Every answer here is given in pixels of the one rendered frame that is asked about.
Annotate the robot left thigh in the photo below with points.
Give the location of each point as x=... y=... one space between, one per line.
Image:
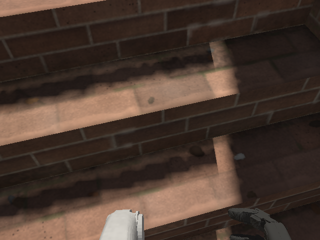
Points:
x=124 y=225

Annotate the right robot hand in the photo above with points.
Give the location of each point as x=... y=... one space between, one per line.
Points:
x=261 y=221

